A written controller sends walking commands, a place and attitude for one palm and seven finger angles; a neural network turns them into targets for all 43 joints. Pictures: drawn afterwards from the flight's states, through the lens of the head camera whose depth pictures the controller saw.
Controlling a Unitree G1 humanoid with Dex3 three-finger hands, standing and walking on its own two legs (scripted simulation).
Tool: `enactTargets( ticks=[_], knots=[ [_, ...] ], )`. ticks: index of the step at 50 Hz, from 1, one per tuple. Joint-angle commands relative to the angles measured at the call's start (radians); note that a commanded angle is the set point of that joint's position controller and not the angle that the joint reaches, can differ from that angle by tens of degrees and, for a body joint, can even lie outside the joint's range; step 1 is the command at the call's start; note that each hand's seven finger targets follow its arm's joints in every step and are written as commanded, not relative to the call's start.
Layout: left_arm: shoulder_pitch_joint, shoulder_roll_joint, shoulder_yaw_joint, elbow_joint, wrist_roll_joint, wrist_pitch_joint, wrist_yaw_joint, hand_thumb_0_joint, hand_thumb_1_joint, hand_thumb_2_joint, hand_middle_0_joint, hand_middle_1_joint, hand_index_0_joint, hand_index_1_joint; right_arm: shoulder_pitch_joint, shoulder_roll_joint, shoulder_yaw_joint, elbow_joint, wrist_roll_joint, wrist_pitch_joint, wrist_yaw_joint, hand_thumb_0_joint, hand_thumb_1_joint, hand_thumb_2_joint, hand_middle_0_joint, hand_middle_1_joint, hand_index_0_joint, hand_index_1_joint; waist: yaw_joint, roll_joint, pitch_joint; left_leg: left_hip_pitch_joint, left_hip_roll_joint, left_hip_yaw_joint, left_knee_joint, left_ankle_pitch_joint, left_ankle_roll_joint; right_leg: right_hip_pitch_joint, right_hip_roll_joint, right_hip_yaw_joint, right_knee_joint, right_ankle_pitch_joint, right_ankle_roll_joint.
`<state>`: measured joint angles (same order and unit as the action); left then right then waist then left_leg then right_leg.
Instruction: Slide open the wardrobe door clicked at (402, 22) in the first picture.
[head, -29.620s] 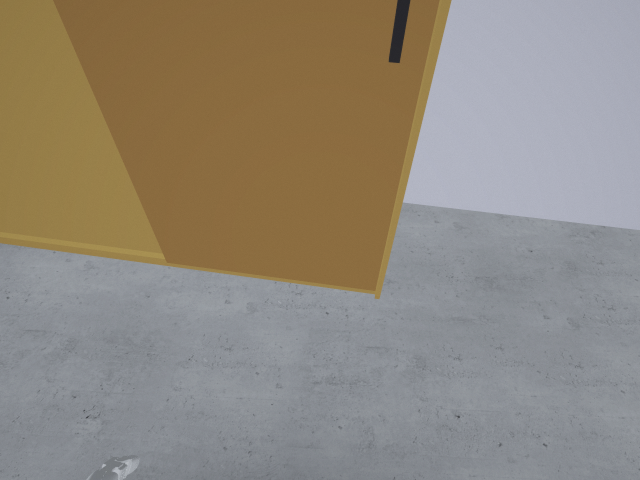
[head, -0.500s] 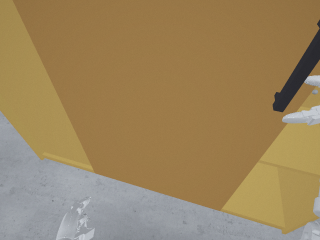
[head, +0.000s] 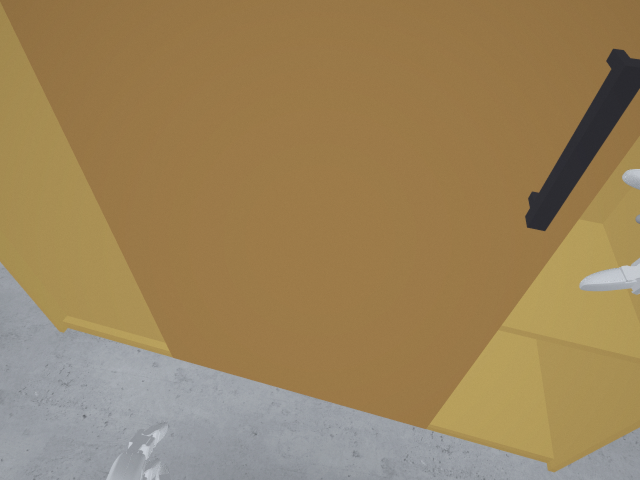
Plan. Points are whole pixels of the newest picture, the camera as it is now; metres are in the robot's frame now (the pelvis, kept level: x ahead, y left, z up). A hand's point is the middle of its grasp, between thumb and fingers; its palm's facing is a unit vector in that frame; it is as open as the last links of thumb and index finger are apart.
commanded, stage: slip the hand off the handle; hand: right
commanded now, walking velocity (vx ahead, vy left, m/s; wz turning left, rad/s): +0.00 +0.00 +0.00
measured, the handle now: (573, 147) +0.42 -0.26 +0.25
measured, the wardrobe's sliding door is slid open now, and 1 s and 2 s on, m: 0.36 0.36 0.36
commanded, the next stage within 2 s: draw the hand back to the body in 0.46 s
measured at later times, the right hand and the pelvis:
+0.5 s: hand out of the picture +0.23 -0.28 +0.24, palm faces +0.40 +0.90 -0.18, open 14.7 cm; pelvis -0.02 +0.02 +0.00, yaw -2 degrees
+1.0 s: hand out of the picture +0.19 -0.27 +0.23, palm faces +0.29 +0.96 -0.04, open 14.6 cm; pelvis -0.01 +0.02 +0.00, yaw -2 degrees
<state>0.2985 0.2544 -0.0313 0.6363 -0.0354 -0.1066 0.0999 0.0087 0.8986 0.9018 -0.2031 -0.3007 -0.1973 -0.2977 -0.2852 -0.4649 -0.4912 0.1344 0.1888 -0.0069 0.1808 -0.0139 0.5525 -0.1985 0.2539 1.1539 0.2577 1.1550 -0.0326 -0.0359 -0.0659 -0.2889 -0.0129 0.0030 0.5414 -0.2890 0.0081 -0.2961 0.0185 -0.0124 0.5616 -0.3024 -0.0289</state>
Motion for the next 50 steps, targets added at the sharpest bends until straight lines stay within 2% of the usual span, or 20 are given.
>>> enactTargets(
  ticks=[1, 5, 7, 9, 13, 15, 19, 22, 24, 29, 30, 32, 33, 35, 36, 39, 42, 44, 46, 50],
  knots=[
    [-0.151, 0.123, 0.037, -0.168, -0.002, -0.065, 0.007, 0.000, 0.900, 0.900, -0.200, -0.300, -0.200, -0.300, -0.200, -0.341, -0.170, -0.275, 0.024, -0.005, -0.057, 0.000, 0.550, -0.200, 0.250, 1.150, 0.250, 1.150, -0.062, 0.000, -0.211, 0.099, -0.001, 0.037, -0.043, 0.292, 0.023, 0.097, -0.020, 0.041, -0.083, 0.331, 0.013],
    [-0.184, 0.108, 0.027, -0.172, -0.007, -0.071, 0.013, 0.000, 0.900, 0.900, -0.200, -0.300, -0.200, -0.300, -0.232, -0.259, -0.072, -0.383, 0.009, 0.021, -0.065, 0.000, 0.550, -0.200, 0.250, 1.150, 0.250, 1.150, -0.033, -0.072, -0.173, 0.053, -0.003, 0.033, -0.064, 0.229, 0.023, 0.126, -0.015, 0.036, -0.088, 0.275, 0.012],
    [-0.184, 0.106, 0.025, -0.166, -0.005, -0.074, 0.017, 0.000, 0.900, 0.900, -0.200, -0.300, -0.200, -0.300, -0.197, -0.243, -0.055, -0.399, 0.009, 0.020, -0.058, 0.000, 0.550, -0.200, 0.250, 1.150, 0.250, 1.150, -0.027, -0.072, -0.156, 0.038, -0.006, 0.034, -0.072, 0.205, 0.024, 0.137, -0.015, 0.044, -0.091, 0.251, 0.012],
    [-0.186, 0.108, 0.020, -0.159, -0.006, -0.077, 0.026, 0.000, 0.900, 0.900, -0.200, -0.300, -0.200, -0.300, -0.215, -0.223, -0.025, -0.393, 0.015, 0.019, -0.046, 0.000, 0.550, -0.200, 0.250, 1.150, 0.250, 1.150, -0.012, -0.029, -0.131, 0.028, -0.005, 0.029, -0.087, 0.175, 0.020, 0.128, -0.014, 0.044, -0.091, 0.205, 0.005],
    [-0.209, 0.101, 0.010, -0.154, -0.008, -0.088, 0.043, 0.000, 0.900, 0.900, -0.200, -0.300, -0.200, -0.300, -0.234, -0.199, 0.010, -0.405, 0.026, 0.018, -0.023, 0.000, 0.550, -0.200, 0.250, 1.150, 0.250, 1.150, -0.010, -0.052, -0.110, 0.014, -0.003, 0.027, -0.104, 0.102, 0.020, 0.131, -0.006, 0.060, -0.108, 0.129, 0.006],
    [-0.222, 0.098, 0.005, -0.154, -0.008, -0.095, 0.048, 0.000, 0.900, 0.900, -0.200, -0.300, -0.200, -0.300, -0.231, -0.203, 0.003, -0.420, 0.033, 0.016, -0.027, 0.000, 0.550, -0.200, 0.250, 1.150, 0.250, 1.150, -0.019, -0.064, -0.117, 0.022, 0.001, 0.021, -0.113, 0.087, 0.020, 0.132, -0.002, 0.058, -0.109, 0.112, 0.003],
    [-0.231, 0.098, 0.002, -0.147, -0.001, -0.097, 0.048, 0.000, 0.900, 0.900, -0.200, -0.300, -0.200, -0.300, -0.136, -0.265, -0.083, -0.414, 0.042, 0.019, -0.041, 0.000, 0.550, -0.200, 0.250, 1.150, 0.250, 1.150, -0.051, -0.036, -0.133, 0.078, 0.002, 0.021, -0.115, 0.107, 0.022, 0.113, -0.002, 0.055, -0.110, 0.134, 0.005],
    [-0.243, 0.091, -0.002, -0.155, -0.003, -0.099, 0.042, 0.000, 0.900, 0.900, -0.200, -0.300, -0.200, -0.300, -0.063, -0.270, -0.114, -0.436, 0.055, 0.024, -0.038, 0.000, 0.550, -0.200, 0.250, 1.150, 0.250, 1.150, -0.065, -0.023, -0.140, 0.113, 0.007, 0.020, -0.112, 0.145, 0.018, 0.097, -0.001, 0.047, -0.113, 0.160, 0.006],
    [-0.248, 0.093, 0.001, -0.149, -0.004, -0.101, 0.044, 0.000, 0.900, 0.900, -0.200, -0.300, -0.200, -0.300, -0.078, -0.279, -0.127, -0.425, 0.064, 0.025, -0.036, 0.000, 0.550, -0.200, 0.250, 1.150, 0.250, 1.150, -0.058, -0.008, -0.117, 0.108, 0.008, 0.013, -0.122, 0.138, 0.014, 0.087, -0.003, 0.041, -0.105, 0.150, 0.003],
    [-0.246, 0.095, 0.000, -0.145, -0.008, -0.117, 0.048, 0.000, 0.900, 0.900, -0.200, -0.300, -0.200, -0.300, -0.098, -0.227, -0.061, -0.442, 0.067, 0.026, -0.017, 0.000, 0.550, -0.200, 0.250, 1.150, 0.250, 1.150, -0.038, -0.074, -0.081, 0.068, 0.008, 0.008, -0.128, 0.128, 0.014, 0.102, 0.001, 0.035, -0.100, 0.136, 0.000],
    [-0.268, 0.117, -0.005, -0.131, -0.037, -0.129, 0.063, 0.000, 0.900, 0.900, -0.200, -0.300, -0.200, -0.300, -0.086, -0.229, -0.089, -0.284, 0.167, 0.145, 0.035, 0.000, 0.550, -0.200, 0.250, 1.150, 0.250, 1.150, -0.037, -0.047, -0.113, 0.121, 0.019, 0.001, -0.148, 0.110, 0.012, 0.091, -0.005, 0.049, -0.125, 0.088, 0.002],
    [-0.277, 0.121, -0.006, -0.140, -0.043, -0.143, 0.080, 0.000, 0.900, 0.900, -0.200, -0.300, -0.200, -0.300, -0.140, -0.280, -0.111, -0.357, 0.177, 0.227, 0.077, 0.000, 0.550, -0.200, 0.250, 1.150, 0.250, 1.150, -0.045, -0.017, -0.116, 0.128, 0.022, -0.002, -0.161, 0.084, 0.000, 0.104, -0.005, 0.053, -0.123, 0.094, -0.006],
    [-0.286, 0.121, -0.011, -0.143, -0.046, -0.151, 0.083, 0.000, 0.900, 0.900, -0.200, -0.300, -0.200, -0.300, -0.149, -0.253, -0.078, -0.344, 0.184, 0.259, 0.094, 0.000, 0.550, -0.200, 0.250, 1.150, 0.250, 1.150, -0.044, -0.012, -0.103, 0.116, 0.022, 0.001, -0.161, 0.075, 0.000, 0.103, -0.002, 0.059, -0.129, 0.092, -0.008],
    [-0.303, 0.122, -0.018, -0.153, -0.054, -0.171, 0.079, 0.000, 0.900, 0.900, -0.200, -0.300, -0.200, -0.300, -0.178, -0.248, -0.054, -0.380, 0.189, 0.319, 0.117, 0.000, 0.550, -0.200, 0.250, 1.150, 0.250, 1.150, -0.047, -0.059, -0.117, 0.121, 0.025, 0.002, -0.152, 0.106, 0.004, 0.131, -0.002, 0.067, -0.128, 0.120, -0.011],
    [-0.308, 0.122, -0.017, -0.166, -0.052, -0.179, 0.075, 0.000, 0.900, 0.900, -0.200, -0.300, -0.200, -0.300, -0.148, -0.267, -0.072, -0.406, 0.195, 0.347, 0.134, 0.000, 0.550, -0.200, 0.250, 1.150, 0.250, 1.150, -0.061, -0.074, -0.140, 0.137, 0.026, 0.000, -0.141, 0.148, 0.006, 0.147, 0.002, 0.072, -0.125, 0.150, -0.013],
    [-0.308, 0.110, -0.018, -0.190, -0.044, -0.183, 0.051, 0.000, 0.900, 0.900, -0.200, -0.300, -0.200, -0.300, -0.071, -0.322, -0.141, -0.542, 0.194, 0.352, 0.132, 0.000, 0.550, -0.200, 0.250, 1.150, 0.250, 1.150, -0.081, -0.046, -0.194, 0.188, 0.020, 0.012, -0.119, 0.245, 0.007, 0.169, 0.004, 0.067, -0.111, 0.240, -0.012],
    [-0.292, 0.100, -0.015, -0.188, -0.038, -0.184, 0.026, 0.000, 0.900, 0.900, -0.200, -0.300, -0.200, -0.300, 0.066, -0.272, -0.176, -0.576, 0.214, 0.307, 0.097, 0.000, 0.550, -0.200, 0.250, 1.150, 0.250, 1.150, -0.083, 0.003, -0.150, 0.174, 0.009, 0.037, -0.112, 0.270, 0.010, 0.157, 0.000, 0.062, -0.121, 0.258, -0.005],
    [-0.292, 0.106, -0.009, -0.177, -0.038, -0.176, 0.016, 0.000, 0.900, 0.900, -0.200, -0.300, -0.200, -0.300, 0.149, -0.262, -0.213, -0.522, 0.233, 0.313, 0.081, 0.000, 0.550, -0.200, 0.250, 1.150, 0.250, 1.150, -0.093, 0.019, -0.119, 0.167, 0.007, 0.035, -0.121, 0.266, 0.006, 0.142, -0.001, 0.057, -0.119, 0.246, -0.003],
    [-0.288, 0.110, -0.006, -0.166, -0.044, -0.164, 0.015, 0.000, 0.900, 0.900, -0.200, -0.300, -0.200, -0.300, 0.180, -0.236, -0.206, -0.487, 0.240, 0.345, 0.078, 0.000, 0.550, -0.200, 0.250, 1.150, 0.250, 1.150, -0.081, 0.033, -0.077, 0.134, 0.011, 0.034, -0.129, 0.239, -0.002, 0.124, -0.004, 0.051, -0.122, 0.215, -0.003],
    [-0.303, 0.113, -0.010, -0.169, -0.055, -0.157, 0.019, 0.000, 0.900, 0.900, -0.200, -0.300, -0.200, -0.300, 0.102, -0.166, -0.083, -0.525, 0.211, 0.402, 0.076, 0.000, 0.514, -0.218, 0.249, 1.129, 0.249, 1.129, -0.051, -0.075, 0.005, 0.056, 0.012, 0.024, -0.156, 0.134, 0.000, 0.130, -0.003, 0.053, -0.130, 0.151, -0.001]
  ],
)
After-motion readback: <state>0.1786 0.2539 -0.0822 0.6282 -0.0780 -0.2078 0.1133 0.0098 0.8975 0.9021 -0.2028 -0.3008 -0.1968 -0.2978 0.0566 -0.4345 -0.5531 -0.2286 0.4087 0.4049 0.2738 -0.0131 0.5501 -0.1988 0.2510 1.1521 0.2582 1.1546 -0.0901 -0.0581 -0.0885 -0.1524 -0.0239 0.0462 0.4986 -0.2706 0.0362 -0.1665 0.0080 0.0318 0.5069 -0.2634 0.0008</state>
